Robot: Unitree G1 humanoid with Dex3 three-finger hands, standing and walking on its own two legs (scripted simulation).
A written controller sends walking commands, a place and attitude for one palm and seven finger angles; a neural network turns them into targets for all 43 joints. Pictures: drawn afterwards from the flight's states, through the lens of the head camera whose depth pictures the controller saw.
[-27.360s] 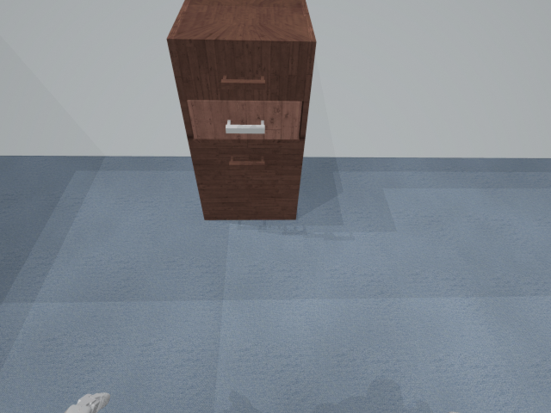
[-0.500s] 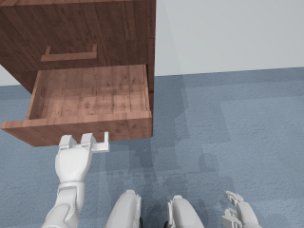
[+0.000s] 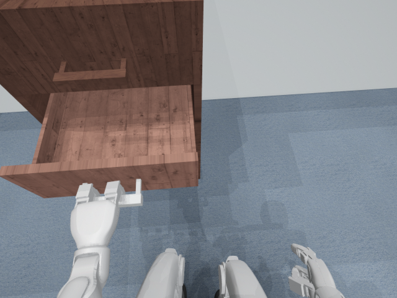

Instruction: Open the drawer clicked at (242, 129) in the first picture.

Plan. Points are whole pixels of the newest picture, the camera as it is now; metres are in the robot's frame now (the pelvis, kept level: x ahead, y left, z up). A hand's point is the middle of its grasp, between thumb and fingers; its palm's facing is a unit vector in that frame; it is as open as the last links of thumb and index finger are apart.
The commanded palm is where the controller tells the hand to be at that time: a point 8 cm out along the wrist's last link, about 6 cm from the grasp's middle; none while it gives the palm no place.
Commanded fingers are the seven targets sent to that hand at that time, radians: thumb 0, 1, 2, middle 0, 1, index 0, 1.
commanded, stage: pull the drawer open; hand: left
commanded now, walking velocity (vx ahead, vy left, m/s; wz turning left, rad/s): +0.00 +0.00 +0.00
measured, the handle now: (111, 193) +0.33 +0.22 -0.07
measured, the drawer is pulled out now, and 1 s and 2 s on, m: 0.20 0.21 0.24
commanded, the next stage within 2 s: none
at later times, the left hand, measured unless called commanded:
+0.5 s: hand (106, 226) +0.26 +0.22 -0.09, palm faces -0.06 -0.07 -1.00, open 5.9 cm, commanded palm +0.22 +0.22 -0.04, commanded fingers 0.00 0.90 0.90 -0.40 -1.35 -0.40 -1.35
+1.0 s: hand (106, 230) +0.25 +0.22 -0.09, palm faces -0.07 -0.07 -0.99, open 6.0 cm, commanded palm +0.21 +0.22 -0.04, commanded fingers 0.00 0.90 0.90 -0.40 -1.35 -0.40 -1.35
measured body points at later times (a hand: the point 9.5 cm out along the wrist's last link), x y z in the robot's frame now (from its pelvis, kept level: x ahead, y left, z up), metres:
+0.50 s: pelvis +0.00 +0.00 +0.00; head +0.13 +0.00 +0.43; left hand +0.26 +0.22 -0.03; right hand +0.19 -0.23 -0.13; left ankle +0.01 +0.09 -0.59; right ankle +0.00 -0.09 -0.59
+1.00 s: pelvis +0.00 +0.00 +0.00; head +0.13 +0.00 +0.43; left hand +0.25 +0.22 -0.03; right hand +0.19 -0.23 -0.13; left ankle +0.01 +0.09 -0.59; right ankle +0.00 -0.09 -0.59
